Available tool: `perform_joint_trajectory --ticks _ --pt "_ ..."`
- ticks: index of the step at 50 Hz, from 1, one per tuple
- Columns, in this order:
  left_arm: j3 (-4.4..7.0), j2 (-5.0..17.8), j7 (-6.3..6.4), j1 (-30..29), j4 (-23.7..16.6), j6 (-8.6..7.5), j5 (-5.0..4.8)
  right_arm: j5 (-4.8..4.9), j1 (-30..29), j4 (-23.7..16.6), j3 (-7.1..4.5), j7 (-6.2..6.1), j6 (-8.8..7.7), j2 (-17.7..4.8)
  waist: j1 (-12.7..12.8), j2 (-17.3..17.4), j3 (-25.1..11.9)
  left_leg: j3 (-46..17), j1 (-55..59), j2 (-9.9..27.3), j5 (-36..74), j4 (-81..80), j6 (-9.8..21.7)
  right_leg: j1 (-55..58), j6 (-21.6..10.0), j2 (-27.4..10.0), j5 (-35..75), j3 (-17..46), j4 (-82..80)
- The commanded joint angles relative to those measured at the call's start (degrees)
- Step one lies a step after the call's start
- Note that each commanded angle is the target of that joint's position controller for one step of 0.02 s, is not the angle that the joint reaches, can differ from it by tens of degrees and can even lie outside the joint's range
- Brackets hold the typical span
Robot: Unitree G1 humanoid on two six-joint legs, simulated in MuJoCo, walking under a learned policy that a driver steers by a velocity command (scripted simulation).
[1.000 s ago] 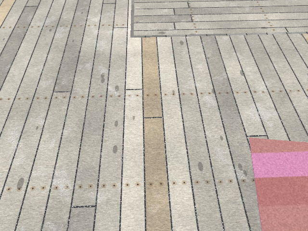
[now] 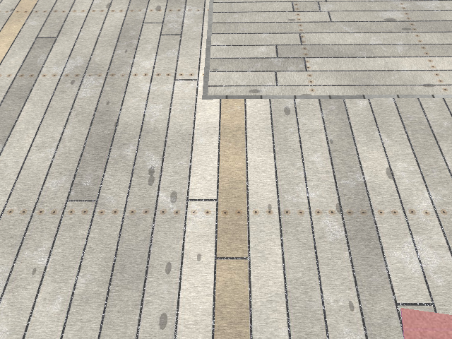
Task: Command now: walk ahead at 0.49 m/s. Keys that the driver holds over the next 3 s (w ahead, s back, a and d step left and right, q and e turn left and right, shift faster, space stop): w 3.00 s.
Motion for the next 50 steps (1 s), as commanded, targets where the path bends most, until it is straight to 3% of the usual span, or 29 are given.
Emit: perform_joint_trajectory --ticks 1,4,7,9,10,11,12,13,14,15,17,18,20,22,26,29,33,35,36,37,38,39,40,41,42,43,45,47,50 --pt "0.79 6.52 0.56 3.59 -1.20 -0.85 0.03 0.42 -7.23 -4.37 0.17 0.17 -0.57 -1.48 0.47 -4.57 4.63 2.32 -0.36 -1.81 4.41 -7.12 -0.36 -2.14 -4.27 -15.58 19.00 8.50 -5.19" --pt "0.61 6.78 1.17 6.32 0.25 -0.58 0.60 0.50 -11.63 -5.69 0.26 0.05 -0.75 -1.77 1.67 -4.92 5.19 3.17 -0.59 -3.15 2.49 -11.69 0.54 3.76 -4.76 -16.96 24.61 8.29 -2.99" --pt "0.76 7.74 1.75 6.06 1.23 -0.31 1.15 0.60 -12.12 -6.39 0.01 -0.17 -1.34 -2.43 0.56 -5.42 5.04 3.70 2.32 -4.78 -3.36 -15.35 2.77 8.32 -4.87 -18.65 34.33 7.81 1.30" --pt "0.97 8.85 1.92 4.25 1.45 -0.23 1.19 0.59 -4.69 -4.14 -0.76 -0.93 -1.89 -3.65 -3.01 -6.49 1.13 5.17 13.88 -8.39 -7.80 -17.90 4.95 7.96 -3.46 -18.21 50.20 6.33 10.34" --pt "1.01 9.28 1.79 3.28 1.53 -0.05 0.98 0.42 4.50 -1.04 -1.54 -1.50 -2.38 -4.87 -6.91 -5.55 -3.54 5.73 24.87 -9.84 -5.96 -21.42 6.47 5.74 -2.48 -16.65 51.85 4.74 20.27" --pt "0.69 8.72 1.64 2.22 0.51 -0.21 0.45 -0.80 14.86 1.72 -2.70 -2.19 -2.93 -7.96 -10.97 -4.21 -9.57 -0.98 40.79 -3.44 -7.25 -21.33 9.10 -5.04 -1.60 -14.92 39.16 3.72 33.63" --pt "-0.57 2.90 0.93 7.16 -1.32 -0.26 -1.97 -2.33 22.33 2.44 -4.38 -2.55 -2.99 -14.49 -10.18 7.46 -19.21 -27.67 60.01 15.38 -12.83 -22.95 16.75 -25.79 1.40 -6.47 6.29 -0.67 57.41" --pt "0.79 7.01 0.97 6.78 -0.27 -0.17 -0.92 -0.10 19.90 2.67 -4.12 -1.78 -2.09 -12.30 -9.27 4.84 -20.20 -41.69 58.33 18.24 -14.11 -30.98 18.99 -33.74 0.86 -2.49 -17.10 5.27 66.31" --pt "1.36 8.14 0.93 0.68 -2.17 -0.07 -0.08 1.07 13.05 2.10 -3.41 -1.53 -1.94 -9.98 -6.52 1.91 -9.49 -31.63 49.25 15.22 -16.53 -32.71 16.60 -37.56 0.36 -6.68 -11.44 7.07 66.08" --pt "1.18 7.36 0.61 -3.12 -3.22 -0.37 0.25 1.21 8.60 1.44 -2.52 -1.24 -2.33 -6.49 -5.19 -0.21 -4.20 -24.87 40.75 12.93 -12.90 -35.26 14.83 -36.39 0.39 -8.68 -7.04 6.93 62.70" --pt "1.20 5.34 0.14 -3.50 -3.12 0.88 1.55 1.19 7.28 2.80 -1.25 -1.46 -3.07 -2.45 -1.51 0.17 0.37 -15.48 30.53 7.63 -5.84 -38.20 10.75 -31.02 1.24 -11.35 -4.35 6.51 56.53" --pt "0.99 3.88 -0.29 -2.32 -2.54 1.66 1.87 1.12 8.48 3.68 -0.97 -1.62 -3.47 -1.83 -0.71 0.61 0.30 -12.97 28.77 6.51 -3.29 -38.85 10.21 -29.11 1.80 -11.46 -3.81 5.98 55.30" --pt "1.06 3.42 -0.82 -3.63 -3.20 2.52 1.98 1.29 11.69 5.34 -1.13 -1.73 -4.27 -3.21 0.03 0.59 0.87 -9.96 28.05 5.44 2.48 -39.69 10.48 -30.30 2.67 -11.72 -2.06 4.72 53.35" --pt "1.13 4.01 -1.04 -8.83 -5.13 3.01 1.91 1.26 13.74 6.21 -1.25 -1.74 -4.44 -4.56 -0.32 0.75 2.47 -7.81 28.36 4.60 3.68 -41.15 10.42 -34.31 3.58 -12.67 2.11 3.66 49.53" --pt "0.69 4.08 -1.20 -19.63 -8.66 2.97 1.17 1.28 17.72 7.32 -0.65 -1.71 -4.28 -4.17 -2.66 1.11 4.21 -4.62 30.63 2.59 8.81 -41.62 9.13 -36.62 4.74 -12.41 10.27 1.47 36.36" --pt "0.16 3.64 -1.20 -25.39 -10.19 2.86 0.73 1.20 21.41 8.53 -0.52 -2.03 -4.32 -4.68 -4.56 1.66 4.27 -3.79 34.70 3.00 11.55 -41.13 8.57 -35.27 4.35 -10.87 13.21 -0.04 28.51" --pt "0.37 4.85 -1.00 -30.28 -12.16 2.42 0.79 0.48 24.38 10.09 -0.60 -2.83 -3.86 -5.32 -5.51 1.77 5.24 -4.44 43.49 6.10 16.33 -38.22 9.33 -36.67 2.48 -9.73 9.17 -0.05 23.36" --pt "0.69 5.36 -0.83 -28.89 -12.11 1.88 0.79 0.18 23.31 10.34 -0.80 -3.23 -3.67 -5.94 -3.99 1.86 4.60 -3.62 45.62 6.84 24.55 -34.28 8.68 -32.82 0.77 -8.20 4.57 -0.65 20.69" --pt "1.07 5.88 -0.52 -25.44 -11.08 1.56 0.80 0.12 22.33 10.31 -0.95 -3.34 -3.61 -6.46 -2.30 2.29 2.83 -2.82 45.40 6.59 32.34 -30.04 7.93 -27.28 -0.24 -6.41 2.26 -1.43 19.40" --pt "1.69 6.69 -0.11 -18.43 -8.72 1.13 0.90 0.21 21.53 10.38 -1.06 -3.29 -3.42 -6.92 0.65 1.90 -0.68 -1.75 44.49 5.49 37.51 -22.03 7.15 -18.80 -1.45 -4.39 2.17 -2.33 16.83" --pt "2.67 8.63 0.47 -8.20 -5.29 0.51 1.61 0.54 20.79 9.99 -0.87 -3.15 -3.35 -6.51 4.64 0.18 -6.23 0.15 38.21 3.10 32.56 -10.33 6.00 -4.98 -3.30 -5.59 4.06 -0.68 15.01" --pt "4.14 14.11 1.16 1.34 -3.77 0.11 3.19 1.95 21.88 7.75 0.05 -2.71 -3.49 -3.40 6.64 -6.83 -14.27 2.98 22.50 -1.21 11.45 8.67 4.16 12.19 -7.65 -20.22 -1.39 16.88 14.09" --pt "4.85 16.99 0.56 2.05 -3.59 0.69 2.65 3.08 27.30 8.04 0.08 -2.37 -3.39 -1.03 4.16 -15.39 -19.36 1.70 6.74 -11.17 -30.37 25.84 2.89 20.41 -14.74 -32.14 -1.19 41.71 6.50" --pt "4.30 13.91 0.23 -3.25 -3.93 1.31 0.64 1.61 21.75 7.66 -1.22 -2.48 -3.07 -5.53 2.65 -6.79 -12.77 -4.44 2.03 -7.21 -25.68 28.41 3.76 14.32 -12.52 -28.44 -5.63 38.20 4.54" --pt "3.32 10.45 0.04 -8.96 -4.81 1.15 0.18 1.25 16.78 5.96 -1.21 -2.17 -3.38 -4.98 0.88 -4.93 -5.16 -4.14 1.21 -4.86 -19.83 26.01 3.81 5.58 -10.45 -26.47 -3.83 29.66 2.73" --pt "2.58 7.73 -0.14 -11.75 -4.99 0.73 0.41 1.03 14.64 5.65 -1.14 -2.01 -3.42 -3.92 -0.73 -3.11 -1.93 -3.91 3.39 -2.99 -16.31 22.65 3.67 -0.64 -8.34 -23.64 0.98 24.03 0.68" --pt "1.50 4.48 0.29 -11.44 -3.43 0.09 0.26 -0.32 16.04 6.22 -1.02 -1.38 -1.98 -1.90 -3.67 -4.59 -0.33 -3.37 8.53 -1.37 -14.30 18.30 2.43 -7.36 -5.63 -19.58 7.42 16.44 -1.41" --pt "1.48 5.38 0.53 -8.00 -1.80 -0.73 0.15 -0.53 15.54 5.86 -1.07 -0.82 -0.93 -1.10 -4.43 -4.69 -0.23 -2.18 8.86 -1.37 -13.22 16.40 1.46 -8.38 -5.78 -18.62 12.98 13.54 -2.24" --pt "1.64 7.27 0.65 -4.88 -0.67 -0.97 0.11 -0.49 8.49 3.28 -1.10 -0.47 -0.07 -1.69 -3.94 -4.73 2.30 -0.75 3.36 -0.09 -7.72 11.15 0.04 -8.16 -5.82 -17.60 13.28 10.75 -4.66"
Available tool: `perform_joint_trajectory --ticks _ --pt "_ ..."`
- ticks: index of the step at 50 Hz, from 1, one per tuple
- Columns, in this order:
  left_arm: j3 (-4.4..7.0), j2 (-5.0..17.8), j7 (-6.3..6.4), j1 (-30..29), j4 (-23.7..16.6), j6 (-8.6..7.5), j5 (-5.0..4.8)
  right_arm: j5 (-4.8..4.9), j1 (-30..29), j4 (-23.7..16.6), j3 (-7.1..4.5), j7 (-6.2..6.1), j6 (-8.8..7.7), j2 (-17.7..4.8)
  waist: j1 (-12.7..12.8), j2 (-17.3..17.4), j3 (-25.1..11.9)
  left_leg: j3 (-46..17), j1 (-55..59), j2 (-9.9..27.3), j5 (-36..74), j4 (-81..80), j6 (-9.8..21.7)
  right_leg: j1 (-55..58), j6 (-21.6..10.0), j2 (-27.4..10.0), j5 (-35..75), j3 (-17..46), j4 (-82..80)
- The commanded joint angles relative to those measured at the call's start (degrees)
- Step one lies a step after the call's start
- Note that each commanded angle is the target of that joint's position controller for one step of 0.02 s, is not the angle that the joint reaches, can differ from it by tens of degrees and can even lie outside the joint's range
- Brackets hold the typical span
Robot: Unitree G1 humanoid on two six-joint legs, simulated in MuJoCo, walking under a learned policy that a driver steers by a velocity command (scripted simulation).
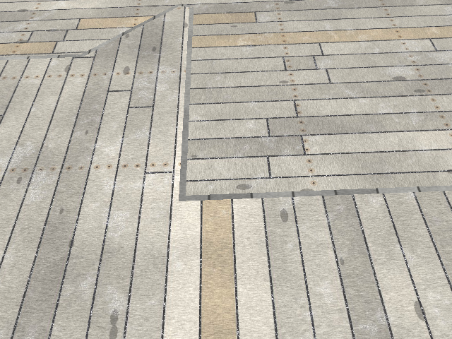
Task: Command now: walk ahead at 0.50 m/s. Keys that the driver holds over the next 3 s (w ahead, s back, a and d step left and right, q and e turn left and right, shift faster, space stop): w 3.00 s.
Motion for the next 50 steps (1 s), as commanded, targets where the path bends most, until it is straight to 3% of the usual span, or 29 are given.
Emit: perform_joint_trajectory --ticks 1,7,12,14,15,16,17,18,19,20,21,23,26,29,34,39,42,43,44,45,46,47,48,49,50 --pt "0.48 5.43 0.17 2.84 -1.49 -1.04 -0.11 -0.01 -0.16 -2.60 -0.12 0.47 0.81 -1.44 -1.28 -4.62 2.34 1.03 -5.71 1.84 6.06 -4.38 -1.48 -0.17 -5.98 -15.12 12.32 11.93 -11.40" --pt "-0.07 5.37 0.42 9.01 0.26 -0.96 0.00 0.95 -12.49 -6.57 0.87 0.58 0.48 -0.81 2.02 -5.24 3.61 3.93 -5.29 -0.09 13.76 -21.01 -1.67 5.43 -4.85 -14.29 19.09 8.66 -11.02" --pt "0.16 6.21 1.24 11.39 1.92 -0.47 0.86 0.93 -17.00 -8.90 0.67 0.39 -0.32 -2.09 2.50 -5.45 4.65 4.38 -5.31 -1.69 8.29 -27.19 1.03 14.44 -5.46 -17.47 27.01 8.65 -6.73" --pt "0.42 7.06 1.48 9.39 1.88 -0.36 1.00 0.94 -12.57 -7.87 0.14 -0.04 -0.91 -2.83 -0.12 -5.94 2.48 5.65 2.74 -4.34 3.91 -29.89 3.02 14.71 -4.21 -17.39 40.09 7.09 -0.44" --pt "0.55 7.53 1.43 8.57 1.92 -0.22 0.93 0.84 -6.06 -5.74 -0.45 -0.45 -1.31 -3.61 -2.81 -5.74 -0.81 6.53 10.65 -6.37 3.50 -32.06 4.19 14.04 -3.45 -16.46 46.09 6.14 6.99" --pt "0.41 7.25 1.28 7.63 1.61 -0.09 0.60 0.26 4.06 -2.28 -1.35 -1.00 -1.90 -5.21 -6.87 -3.92 -6.12 5.83 23.75 -6.21 5.91 -34.67 5.86 8.92 -2.24 -14.07 43.05 4.12 18.32" --pt "-0.24 5.39 1.07 7.45 -0.41 -0.18 0.03 -1.20 14.71 -0.31 -2.74 -1.64 -2.33 -10.18 -10.04 1.54 -13.67 -8.49 39.03 6.78 1.55 -35.18 9.10 -3.49 -1.04 -10.94 22.92 1.95 35.89" --pt "-0.86 0.40 0.38 14.39 -0.65 -0.06 -2.02 -1.06 15.90 -0.02 -3.73 -1.24 -1.88 -14.39 -6.45 13.96 -19.27 -36.64 51.15 21.07 -1.46 -43.17 17.59 -23.30 1.13 0.47 -20.49 1.43 55.85" --pt "0.54 5.93 0.55 9.00 -0.64 0.26 -0.37 1.01 10.30 -0.81 -3.18 -0.82 -1.15 -11.20 -5.36 3.32 -13.73 -35.40 45.21 17.52 -6.58 -45.89 15.25 -28.31 0.06 -3.11 -17.39 8.93 58.79" --pt "0.75 5.83 0.22 3.73 -2.49 0.01 -0.14 1.45 4.14 -1.86 -2.13 -0.64 -1.24 -7.83 -3.40 1.53 -6.00 -26.27 36.62 15.59 -5.07 -47.23 13.19 -29.36 -0.11 -5.57 -11.38 8.73 56.70" --pt "0.63 4.78 0.08 1.66 -2.82 -0.13 -0.05 1.23 1.56 -1.94 -1.33 -0.42 -1.68 -4.93 -1.90 -0.73 -2.61 -20.57 30.15 13.05 1.20 -49.29 11.48 -27.16 0.09 -7.38 -7.78 8.51 53.58" --pt "0.50 2.73 -0.44 2.84 -2.33 1.25 1.31 1.44 1.71 -0.49 -0.25 -0.88 -2.39 -1.79 1.04 0.82 -0.95 -12.40 23.36 8.72 7.97 -51.24 8.56 -21.92 1.27 -9.26 -5.71 8.06 48.78" --pt "0.59 1.98 -1.15 1.00 -3.19 2.73 1.64 1.61 6.39 1.59 -0.29 -1.24 -3.42 -3.47 1.94 1.03 -0.24 -8.27 22.25 7.33 14.56 -52.62 8.77 -22.86 2.79 -9.57 -3.71 6.42 45.56" --pt "0.58 2.78 -1.42 -6.93 -5.99 3.36 1.45 1.57 9.63 2.41 -0.22 -1.27 -3.40 -4.43 0.70 1.09 2.18 -6.25 23.53 6.46 14.69 -54.78 8.65 -28.91 4.20 -10.85 2.12 5.13 39.59" --pt "-0.20 2.20 -1.60 -17.62 -9.58 3.12 0.62 1.52 14.65 3.58 0.32 -1.37 -3.29 -4.12 -1.98 1.57 3.44 -3.08 27.64 5.17 21.25 -54.71 7.41 -29.67 4.90 -9.60 9.35 2.69 25.41" --pt "-0.44 2.82 -1.46 -24.15 -12.17 2.55 0.51 0.84 18.70 5.37 0.33 -2.03 -2.97 -4.51 -3.69 2.14 4.52 -2.48 36.36 7.51 27.66 -51.83 8.17 -30.08 2.88 -7.75 7.60 1.48 17.71" --pt "0.02 3.73 -1.16 -21.66 -12.17 1.75 0.47 0.48 16.85 5.57 -0.02 -2.50 -2.77 -5.59 -1.31 2.54 3.34 -1.15 38.78 8.54 40.98 -45.86 7.21 -23.65 0.22 -5.34 1.54 0.44 13.95" --pt "0.50 4.45 -0.78 -17.06 -10.78 1.43 0.51 0.45 15.94 5.54 -0.20 -2.54 -2.70 -6.20 0.69 2.97 0.94 -0.43 38.42 8.18 48.63 -40.53 6.47 -17.31 -0.88 -3.38 -0.28 -0.37 12.76" --pt "1.20 5.33 -0.31 -8.25 -7.79 0.94 0.74 0.71 14.76 5.43 -0.26 -2.40 -2.48 -6.46 4.51 1.70 -3.37 1.23 36.39 6.41 50.95 -30.75 5.44 -6.99 -2.23 -1.58 1.77 -1.32 9.02" --pt "2.36 8.31 0.30 2.17 -4.78 0.36 1.90 1.21 14.12 4.44 0.12 -2.22 -2.54 -5.57 8.16 -0.27 -9.42 2.53 26.47 4.20 39.70 -17.50 4.32 8.41 -4.63 -6.95 1.41 4.63 8.66" --pt "4.08 15.06 0.66 9.77 -4.13 0.29 3.24 3.59 19.03 2.46 1.27 -1.46 -2.58 -0.23 7.56 -11.88 -18.67 6.33 6.44 -4.27 8.70 5.84 1.35 26.94 -11.93 -25.20 -4.26 30.83 5.93" --pt "3.98 14.04 0.03 6.70 -4.15 1.35 1.18 2.56 18.38 3.08 0.05 -1.36 -2.53 -3.76 6.34 -10.46 -19.72 -0.61 -1.85 -8.61 -16.16 15.17 1.87 25.50 -14.20 -28.42 -6.13 45.46 -2.32" --pt "3.23 11.47 -0.17 -0.73 -5.17 1.58 -0.02 1.71 12.78 1.52 -0.51 -1.36 -2.27 -4.96 3.43 -6.24 -9.41 -2.78 -5.97 -4.25 -11.14 16.07 2.43 16.72 -12.02 -25.89 -10.08 35.69 -3.18" --pt "2.13 7.43 -0.45 -5.08 -5.96 1.24 -0.11 1.42 9.23 0.56 -0.34 -1.04 -2.56 -4.24 2.26 -3.47 -3.99 -2.72 -5.15 -2.14 -6.49 12.71 2.43 8.33 -10.15 -23.46 -7.80 29.05 -5.74" --pt "1.44 5.17 -0.45 -6.67 -5.66 0.85 0.02 1.16 8.43 0.59 -0.36 -0.90 -2.26 -3.06 0.35 -3.24 -0.87 -2.49 -2.56 -0.39 -4.11 8.86 2.25 2.57 -7.68 -20.51 -4.20 23.60 -7.64"
Over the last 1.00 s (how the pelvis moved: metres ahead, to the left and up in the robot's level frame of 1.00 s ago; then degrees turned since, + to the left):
0.56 -0.01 0.00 0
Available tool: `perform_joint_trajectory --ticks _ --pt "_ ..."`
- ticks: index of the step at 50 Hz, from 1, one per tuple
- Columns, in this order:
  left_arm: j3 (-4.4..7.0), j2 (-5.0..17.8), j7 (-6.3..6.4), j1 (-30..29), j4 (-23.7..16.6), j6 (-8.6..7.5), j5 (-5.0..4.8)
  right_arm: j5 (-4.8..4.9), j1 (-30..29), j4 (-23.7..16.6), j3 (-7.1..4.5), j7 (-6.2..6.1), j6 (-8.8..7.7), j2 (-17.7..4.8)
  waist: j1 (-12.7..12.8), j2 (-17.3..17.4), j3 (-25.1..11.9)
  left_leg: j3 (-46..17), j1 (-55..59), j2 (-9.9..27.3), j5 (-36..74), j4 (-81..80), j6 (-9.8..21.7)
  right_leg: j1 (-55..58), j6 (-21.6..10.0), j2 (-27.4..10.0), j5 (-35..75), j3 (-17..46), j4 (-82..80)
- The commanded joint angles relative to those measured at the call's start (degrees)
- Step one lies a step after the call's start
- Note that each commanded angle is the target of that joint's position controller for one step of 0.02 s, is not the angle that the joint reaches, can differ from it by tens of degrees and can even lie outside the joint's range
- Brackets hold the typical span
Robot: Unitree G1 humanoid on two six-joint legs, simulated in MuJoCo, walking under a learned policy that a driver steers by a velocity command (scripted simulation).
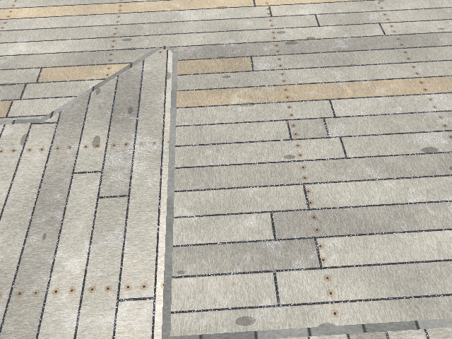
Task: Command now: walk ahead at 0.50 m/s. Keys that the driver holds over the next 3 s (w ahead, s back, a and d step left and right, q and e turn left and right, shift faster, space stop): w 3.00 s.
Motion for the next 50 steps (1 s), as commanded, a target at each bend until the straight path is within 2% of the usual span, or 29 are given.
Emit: perform_joint_trajectory --ticks 1,2,4,5,7,9,12,17,19,20,21,22,23,24,25,26,27,28,29,30,32,34,35,40,45,47,48,49,50 --pt "0.36 2.87 0.28 6.24 1.06 -0.69 -0.76 -1.28 0.34 -3.72 -0.99 0.57 0.14 -3.42 0.37 -3.70 -0.84 -3.19 -15.38 5.74 5.28 2.49 -0.05 10.43 -6.22 -15.89 -0.64 19.98 -20.56" --pt "0.09 2.43 0.46 7.48 1.83 -1.12 -0.63 -1.68 1.48 -3.23 -0.83 0.94 0.90 -2.31 -0.34 -4.27 -1.10 -2.70 -13.33 5.89 5.96 1.19 -0.64 8.89 -5.75 -14.80 2.23 17.53 -21.04" --pt "0.29 4.05 0.61 10.81 3.20 -1.90 -0.65 -1.80 0.12 -3.96 -0.93 1.38 1.81 -2.17 -0.90 -3.95 -0.96 -1.48 -14.55 6.10 7.88 -0.64 -1.61 8.84 -6.27 -13.82 7.93 14.75 -21.76" --pt "0.43 5.00 0.62 11.83 3.55 -2.07 -0.65 -1.76 -2.15 -4.85 -0.97 1.50 2.13 -2.45 -0.84 -3.86 -0.32 -1.05 -16.57 6.59 9.66 -2.27 -2.14 9.17 -6.46 -13.60 8.49 13.80 -22.54" --pt "0.34 5.41 0.58 14.03 4.02 -2.07 -0.67 -1.59 -7.68 -6.82 -1.00 1.62 2.45 -3.12 0.15 -3.77 1.14 -0.23 -20.76 7.45 13.65 -6.80 -3.15 10.69 -6.46 -13.05 9.47 12.59 -23.82" --pt "0.04 5.06 0.57 16.15 4.42 -1.97 -0.70 -1.22 -12.77 -8.60 -0.86 1.71 2.42 -3.31 1.32 -3.82 1.96 0.60 -22.91 7.52 17.21 -12.73 -3.89 12.63 -6.08 -12.32 12.26 11.26 -24.08" --pt "-0.19 5.20 0.68 19.13 5.12 -2.00 -0.70 -0.74 -18.70 -10.52 -0.22 1.82 2.20 -2.47 3.00 -4.23 2.18 2.25 -21.78 6.18 21.25 -21.55 -4.01 15.44 -5.28 -11.71 16.71 9.34 -23.61" --pt "-0.22 5.65 1.40 23.48 6.97 -1.66 -0.02 -0.67 -25.37 -13.19 0.02 1.67 1.63 -3.15 4.84 -4.76 3.06 3.37 -22.44 4.24 19.51 -29.36 -1.99 24.88 -5.81 -14.22 23.85 8.89 -20.56" --pt "0.00 6.33 1.77 22.84 7.26 -1.47 0.29 -0.66 -25.03 -13.65 -0.21 1.56 1.14 -3.77 3.83 -4.95 2.85 3.67 -20.19 3.18 15.55 -31.69 -0.38 27.50 -5.41 -15.34 30.20 8.48 -17.54" --pt "0.11 6.75 1.89 21.67 7.17 -1.43 0.37 -0.65 -22.86 -13.17 -0.46 1.35 0.85 -4.15 2.45 -5.24 1.80 4.33 -16.09 1.79 13.26 -33.07 0.66 27.54 -4.74 -15.29 37.34 7.63 -14.45" --pt "0.28 7.33 1.93 20.79 7.14 -1.35 0.42 -0.71 -18.24 -11.76 -0.94 0.96 0.54 -4.91 0.44 -5.66 -0.62 5.15 -9.74 -0.18 11.39 -34.32 1.77 27.23 -4.00 -14.91 45.01 6.93 -9.02" --pt "0.28 7.47 1.79 19.66 7.02 -1.11 0.16 -0.98 -9.37 -8.73 -1.63 0.49 0.04 -5.81 -3.42 -4.28 -5.05 6.08 0.85 -1.88 13.66 -38.14 3.14 25.08 -2.93 -13.07 47.07 5.23 0.91" --pt "-0.16 6.44 1.61 19.08 5.97 -1.19 -0.36 -2.18 1.04 -5.79 -2.78 -0.14 -0.53 -8.91 -7.04 -2.04 -11.27 -0.30 16.42 4.03 13.08 -38.31 5.59 14.91 -1.85 -10.81 35.20 3.87 14.48" --pt "-1.29 1.19 0.85 24.20 4.11 -1.22 -2.88 -3.32 8.02 -5.15 -4.50 -0.41 -0.53 -15.50 -6.23 10.28 -19.94 -27.02 34.03 21.86 6.89 -41.78 12.94 -5.44 1.25 -1.54 3.98 -0.20 37.83" --pt "0.03 5.14 0.83 23.00 4.71 -1.14 -1.49 -1.21 4.36 -5.31 -4.31 0.28 0.41 -14.28 -4.87 7.39 -20.23 -39.25 32.01 24.22 6.93 -48.65 14.30 -12.82 0.46 1.52 -18.69 7.56 46.06" --pt "0.50 5.86 0.78 17.96 3.23 -0.94 -0.82 -0.17 -2.63 -6.27 -3.55 0.47 0.63 -11.79 -2.02 3.77 -10.67 -29.62 23.61 21.98 3.90 -49.32 12.42 -16.46 -0.04 -2.41 -14.09 9.37 46.90" --pt "0.26 4.97 0.48 14.81 2.46 -1.21 -0.58 -0.11 -6.59 -6.94 -2.47 0.74 0.31 -7.82 -0.93 0.82 -5.37 -23.23 15.60 19.57 6.35 -51.92 10.73 -15.77 0.01 -4.53 -9.80 9.26 43.71" --pt "0.29 3.84 0.32 13.98 2.47 -0.88 -0.27 -0.19 -8.17 -6.68 -1.81 0.68 -0.05 -5.71 0.85 0.80 -2.44 -18.10 10.34 16.68 8.89 -53.82 8.42 -13.64 0.19 -6.23 -7.54 8.94 40.01" --pt "0.21 3.07 0.06 14.82 2.59 -0.09 0.60 0.02 -8.28 -5.86 -1.21 0.41 -0.40 -3.98 2.51 1.99 -1.22 -14.13 6.38 14.32 12.04 -55.09 6.76 -10.84 0.87 -7.30 -6.38 8.77 37.12" --pt "0.09 2.08 -0.33 15.85 3.06 0.66 0.94 -0.07 -7.19 -5.18 -0.95 0.24 -0.80 -3.56 3.22 2.42 -1.48 -11.70 4.98 13.24 14.61 -55.69 6.36 -8.99 1.45 -7.43 -5.61 8.30 35.93" --pt "0.17 1.96 -0.78 14.37 2.31 1.54 1.06 -0.01 -3.90 -3.81 -1.16 0.09 -1.57 -5.16 3.70 2.07 -1.30 -9.11 4.91 12.39 20.12 -56.51 6.97 -10.25 2.47 -7.71 -3.68 7.12 34.12" --pt "0.21 2.45 -0.98 9.52 0.50 2.06 0.98 0.01 -1.87 -3.18 -1.31 0.07 -1.77 -6.42 3.25 1.81 0.12 -7.44 5.82 11.86 20.69 -58.08 7.23 -14.42 3.54 -8.72 0.10 6.26 30.54" --pt "0.21 2.76 -1.03 6.78 -0.47 2.17 0.88 0.03 -0.76 -2.93 -1.21 0.08 -1.73 -6.36 2.69 1.79 0.85 -6.87 6.72 11.56 21.36 -58.60 7.19 -16.45 4.02 -9.08 2.08 5.87 28.13" --pt "-0.59 2.03 -1.22 -4.09 -4.23 1.90 0.09 0.01 4.09 -1.77 -0.72 0.01 -1.64 -6.12 -0.04 2.18 2.06 -3.55 11.14 10.18 28.22 -58.48 6.18 -17.35 4.85 -7.83 9.62 3.39 13.30" --pt "-0.80 2.79 -1.04 -10.41 -6.90 1.33 0.01 -0.65 8.15 0.03 -0.74 -0.70 -1.31 -6.65 -1.68 2.75 2.98 -3.04 20.20 12.74 35.29 -55.49 6.48 -17.52 2.72 -5.90 7.95 2.34 5.34" --pt "-0.54 3.42 -0.92 -9.69 -7.24 0.82 -0.01 -0.93 7.33 0.28 -0.97 -1.07 -1.12 -7.33 -0.53 2.92 2.66 -2.50 22.65 13.78 42.13 -52.28 5.94 -14.83 1.04 -4.73 3.92 1.97 2.97" --pt "-0.25 3.87 -0.68 -7.20 -6.65 0.53 -0.02 -1.02 6.20 0.18 -1.09 -1.19 -1.07 -7.80 0.93 3.25 1.42 -1.70 22.69 13.71 49.65 -48.87 5.23 -10.43 -0.01 -3.23 1.60 1.28 1.68" --pt "0.28 4.68 -0.29 -1.92 -5.01 0.18 0.05 -1.07 5.37 0.17 -1.26 -1.20 -0.95 -8.35 3.20 3.48 -1.33 -0.97 22.37 13.18 56.76 -42.66 4.50 -3.68 -1.14 -1.24 0.05 0.49 0.24" --pt "1.03 5.75 0.22 7.68 -1.70 -0.37 0.45 -0.80 4.26 -0.03 -1.20 -1.06 -0.71 -8.28 7.29 1.68 -6.22 1.03 19.30 10.96 56.97 -31.91 3.34 7.94 -2.59 0.10 2.68 -0.18 -3.45"
Over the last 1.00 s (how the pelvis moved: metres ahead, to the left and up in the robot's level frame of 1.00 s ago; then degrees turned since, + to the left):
0.54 0.01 -0.02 0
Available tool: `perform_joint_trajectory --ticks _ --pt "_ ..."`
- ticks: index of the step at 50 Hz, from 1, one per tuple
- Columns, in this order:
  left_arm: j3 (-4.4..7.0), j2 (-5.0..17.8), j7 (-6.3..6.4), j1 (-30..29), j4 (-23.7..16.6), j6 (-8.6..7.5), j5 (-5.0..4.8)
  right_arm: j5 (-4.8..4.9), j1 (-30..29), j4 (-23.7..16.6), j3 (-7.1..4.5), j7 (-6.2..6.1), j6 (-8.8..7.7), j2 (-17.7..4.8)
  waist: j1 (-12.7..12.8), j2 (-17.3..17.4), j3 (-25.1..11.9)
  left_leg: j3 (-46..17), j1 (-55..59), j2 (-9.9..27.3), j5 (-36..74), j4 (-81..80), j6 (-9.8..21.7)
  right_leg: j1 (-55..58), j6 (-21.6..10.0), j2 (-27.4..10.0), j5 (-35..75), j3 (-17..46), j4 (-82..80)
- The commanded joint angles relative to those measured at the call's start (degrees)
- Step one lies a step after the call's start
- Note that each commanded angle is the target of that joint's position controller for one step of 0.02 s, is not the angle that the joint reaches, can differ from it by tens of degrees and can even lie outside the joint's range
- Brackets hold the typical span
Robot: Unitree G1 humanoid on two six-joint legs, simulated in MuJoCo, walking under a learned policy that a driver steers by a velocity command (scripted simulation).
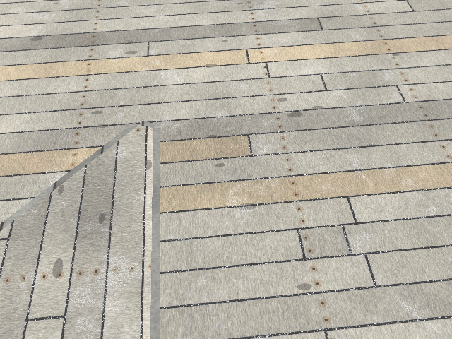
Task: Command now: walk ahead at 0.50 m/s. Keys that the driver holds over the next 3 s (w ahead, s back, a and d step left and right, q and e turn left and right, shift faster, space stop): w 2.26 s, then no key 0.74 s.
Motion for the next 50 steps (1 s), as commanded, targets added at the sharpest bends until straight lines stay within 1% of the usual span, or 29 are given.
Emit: perform_joint_trajectory --ticks 1,2,3,4,5,6,7,8,10,11,13,18,23,25,26,27,28,29,30,31,32,33,34,35,36,38,41,46,50 --pt "3.71 10.76 1.59 25.35 4.72 -1.66 1.71 0.70 -0.99 -3.34 -1.01 -0.06 -0.23 -7.51 12.81 -0.27 -12.51 -1.00 -14.82 11.04 42.81 32.93 4.66 31.11 -5.59 -6.01 -3.61 8.50 -4.30" --pt "5.31 17.14 1.56 29.68 5.23 -1.48 2.34 3.12 5.85 -4.55 0.08 0.71 -0.22 -1.53 10.22 -13.85 -20.06 1.70 -36.39 -0.13 2.15 56.14 1.77 47.56 -14.28 -23.56 -7.54 37.57 -9.82" --pt "4.90 14.55 1.13 24.80 4.69 -0.45 -0.09 1.48 2.15 -4.12 -1.46 0.57 -0.12 -7.36 9.40 -6.38 -18.29 -6.97 -42.11 0.47 -5.08 61.64 2.76 43.34 -13.73 -22.01 -10.66 43.07 -14.80" --pt "3.94 11.40 1.00 17.93 3.51 -0.43 -0.67 1.14 -3.08 -5.92 -1.75 0.70 -0.21 -7.65 7.01 -3.76 -9.03 -7.41 -44.75 3.82 -0.17 60.97 3.16 34.95 -11.79 -20.07 -10.77 32.87 -15.37" --pt "2.95 7.79 0.74 14.98 3.25 -0.86 -0.48 1.01 -5.79 -6.49 -1.57 0.90 -0.47 -6.79 5.91 -0.74 -4.98 -7.40 -43.22 5.81 3.72 57.57 3.16 27.93 -10.07 -17.55 -5.97 26.97 -17.58" --pt "2.38 6.01 0.88 14.21 3.81 -1.28 -0.46 0.43 -6.25 -6.33 -1.64 1.03 -0.01 -5.85 4.20 -0.96 -2.51 -7.26 -40.69 7.25 5.41 54.20 2.88 23.10 -7.93 -14.90 -1.94 22.02 -18.91" --pt "1.79 4.34 1.14 14.32 4.72 -1.61 -0.64 -0.41 -5.09 -6.13 -1.47 1.36 0.84 -4.79 2.53 -2.09 -1.81 -7.11 -37.67 8.15 6.32 51.53 2.23 19.52 -6.41 -12.76 0.74 18.18 -20.06" --pt "1.61 4.18 1.26 15.65 5.47 -2.04 -0.60 -0.68 -4.35 -5.78 -1.38 1.70 1.56 -3.82 1.99 -2.38 -1.99 -6.61 -36.09 8.11 6.79 50.34 1.71 18.40 -6.13 -11.99 3.19 16.32 -20.58" --pt "1.85 5.86 1.37 18.50 6.70 -2.76 -0.85 -0.90 -5.80 -6.42 -1.39 2.17 2.46 -3.47 1.42 -2.10 -1.47 -5.42 -37.47 8.47 8.37 48.14 0.72 18.11 -6.61 -11.24 6.97 13.85 -21.69" --pt "1.98 6.73 1.38 19.37 7.00 -2.89 -0.87 -0.91 -8.05 -7.25 -1.39 2.31 2.79 -3.66 1.51 -2.03 -0.68 -4.93 -39.42 9.00 10.11 46.50 0.18 18.21 -6.79 -11.04 6.75 12.97 -22.65" --pt "1.90 7.04 1.34 21.34 7.47 -2.87 -0.88 -0.76 -13.52 -9.16 -1.37 2.47 3.11 -4.28 2.48 -1.94 1.01 -4.08 -43.48 9.96 14.10 42.04 -0.88 19.33 -6.78 -10.51 6.55 11.76 -24.23" --pt "1.45 6.81 1.35 26.01 8.59 -2.72 -0.89 0.07 -24.09 -12.71 -0.57 2.64 2.85 -3.63 5.16 -2.41 2.39 -1.55 -44.40 8.90 21.77 27.71 -1.75 23.36 -5.55 -8.93 12.97 8.15 -24.25" --pt "1.41 7.19 1.95 30.02 10.39 -2.36 -0.22 0.17 -30.41 -15.30 -0.33 2.45 2.28 -4.28 6.92 -3.18 3.37 -0.29 -44.53 6.98 20.59 19.92 0.26 31.88 -5.77 -11.13 19.91 7.33 -21.24" --pt "1.63 7.89 2.30 29.33 10.69 -2.17 0.06 0.18 -29.98 -15.74 -0.57 2.34 1.81 -4.90 5.92 -3.43 3.22 0.01 -42.21 5.95 16.83 17.60 1.87 34.33 -5.29 -12.23 25.97 6.91 -18.34" --pt "1.74 8.33 2.43 28.19 10.61 -2.12 0.12 0.17 -27.84 -15.28 -0.83 2.13 1.53 -5.30 4.57 -3.71 2.21 0.64 -38.26 4.62 14.61 16.27 2.91 34.45 -4.63 -12.24 32.93 6.12 -15.29" --pt "1.91 8.91 2.48 27.28 10.59 -2.02 0.16 0.09 -23.24 -13.89 -1.32 1.76 1.21 -6.05 2.53 -4.06 -0.17 1.45 -32.05 2.69 12.83 15.01 4.01 34.22 -3.90 -11.86 40.55 5.39 -9.85" --pt "1.90 9.00 2.36 26.10 10.46 -1.76 -0.09 -0.22 -14.32 -10.84 -2.00 1.29 0.70 -6.92 -1.38 -2.54 -4.59 2.44 -21.51 0.95 15.11 11.15 5.37 32.12 -2.81 -9.93 42.67 3.57 0.16" --pt "1.42 7.86 2.20 25.63 9.36 -1.80 -0.57 -1.44 -3.86 -7.90 -3.16 0.67 0.11 -10.12 -4.92 -0.01 -10.91 -4.18 -6.00 7.03 14.31 10.98 7.83 21.96 -1.67 -7.56 30.67 2.13 13.92" --pt "0.28 2.49 1.49 30.96 7.53 -1.83 -3.00 -2.53 2.82 -7.28 -4.88 0.43 0.12 -16.77 -3.88 12.60 -19.30 -31.23 11.23 24.82 7.86 6.97 15.07 1.61 1.40 1.83 -1.08 -1.65 37.09" --pt "1.58 6.55 1.48 29.63 8.15 -1.76 -1.54 -0.30 -0.84 -7.46 -4.72 1.06 1.05 -15.59 -2.65 9.45 -19.52 -42.98 8.92 26.79 7.46 0.18 16.26 -5.42 0.54 4.49 -22.15 6.53 44.91" --pt "2.06 7.29 1.42 24.70 6.73 -1.55 -0.95 0.70 -7.83 -8.45 -3.94 1.23 1.28 -12.95 0.22 5.73 -9.96 -33.22 0.53 24.63 4.21 -0.27 14.43 -8.95 0.02 0.58 -17.64 8.14 45.94" --pt "1.80 6.37 1.11 21.64 6.02 -1.82 -0.74 0.74 -11.73 -9.10 -2.83 1.50 0.97 -8.87 1.28 2.73 -4.71 -26.79 -7.46 22.12 6.62 -2.87 12.77 -8.23 0.04 -1.58 -13.30 8.01 42.72" --pt "1.81 5.24 0.94 20.90 6.06 -1.51 -0.46 0.67 -13.32 -8.85 -2.19 1.44 0.62 -6.81 3.04 2.87 -1.89 -21.63 -12.60 19.21 9.17 -4.79 10.48 -6.05 0.23 -3.27 -10.99 7.70 39.00" --pt "1.71 4.53 0.68 21.76 6.22 -0.73 0.42 0.89 -13.49 -8.07 -1.62 1.18 0.27 -5.21 4.68 4.11 -0.70 -17.68 -16.52 16.89 12.47 -6.07 8.89 -3.22 0.92 -4.33 -9.81 7.53 36.14" --pt "1.59 3.61 0.29 22.73 6.68 0.01 0.75 0.79 -12.44 -7.41 -1.37 1.03 -0.14 -4.81 5.35 4.50 -1.02 -15.25 -17.85 15.84 15.14 -6.65 8.55 -1.37 1.49 -4.46 -9.00 7.06 35.03" --pt "1.65 3.46 -0.16 21.21 5.96 0.86 0.86 0.86 -9.13 -6.03 -1.60 0.90 -0.92 -6.36 5.77 4.00 -0.89 -12.71 -17.75 15.05 20.57 -7.51 9.26 -2.71 2.51 -4.76 -6.96 5.89 33.29" --pt "1.68 4.21 -0.39 13.72 3.27 1.47 0.70 0.93 -5.93 -5.12 -1.66 0.89 -1.10 -7.47 4.70 3.59 1.29 -10.58 -15.75 14.32 21.67 -9.64 9.59 -9.03 4.10 -6.15 -1.29 4.69 27.40" --pt "0.88 3.43 -0.56 3.07 -0.42 1.19 -0.03 0.91 -1.16 -3.93 -1.21 0.81 -0.99 -7.24 2.03 3.90 2.56 -7.18 -11.25 12.94 28.77 -9.45 8.66 -10.17 4.97 -4.91 6.05 2.23 12.88" --pt "0.55 3.77 -0.41 -2.53 -2.63 0.79 -0.12 0.43 2.59 -2.40 -1.15 0.31 -0.77 -7.49 0.32 4.43 3.25 -6.39 -4.26 14.59 34.58 -7.35 8.87 -10.12 3.48 -3.16 5.91 0.95 5.96"
Over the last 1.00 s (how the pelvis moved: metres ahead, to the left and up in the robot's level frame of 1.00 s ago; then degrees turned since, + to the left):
0.54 0.02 0.00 0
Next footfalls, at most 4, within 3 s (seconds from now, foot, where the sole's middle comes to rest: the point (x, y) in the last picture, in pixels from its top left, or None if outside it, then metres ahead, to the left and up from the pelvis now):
0.02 right None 0.17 -0.09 -0.76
0.58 left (197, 336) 0.47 0.09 -0.76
1.14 right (250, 237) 0.78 -0.09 -0.76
1.70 left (193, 168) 1.08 0.10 -0.76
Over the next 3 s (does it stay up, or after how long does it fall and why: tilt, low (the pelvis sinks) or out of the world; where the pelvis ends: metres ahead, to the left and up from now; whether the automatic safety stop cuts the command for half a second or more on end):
stays up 1.40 0.01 0.02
